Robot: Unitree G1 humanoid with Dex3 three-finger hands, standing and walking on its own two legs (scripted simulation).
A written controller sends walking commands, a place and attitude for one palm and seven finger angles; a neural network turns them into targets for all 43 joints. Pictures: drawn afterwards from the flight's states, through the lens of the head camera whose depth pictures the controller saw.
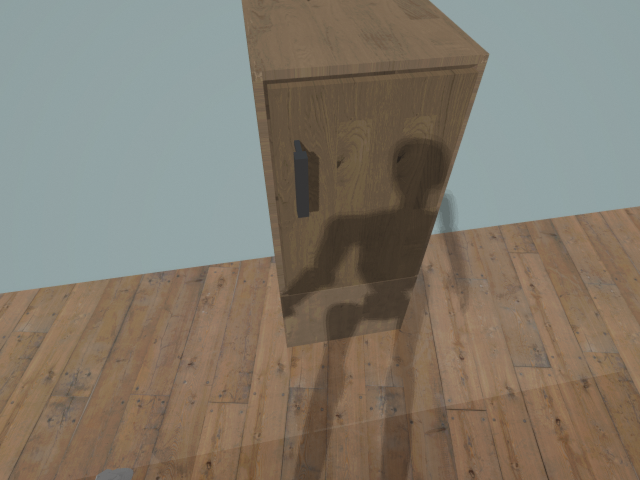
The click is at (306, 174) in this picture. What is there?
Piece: cupboard door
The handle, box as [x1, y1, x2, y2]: [294, 140, 308, 217]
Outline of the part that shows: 294,140 296,151 294,152 296,205 298,217 308,216 307,157 305,151 301,150 299,140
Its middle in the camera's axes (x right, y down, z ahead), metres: -0.04 -0.11 +0.73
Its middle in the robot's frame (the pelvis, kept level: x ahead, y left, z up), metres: +0.63 +0.07 +0.01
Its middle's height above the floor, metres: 0.78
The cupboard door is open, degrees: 0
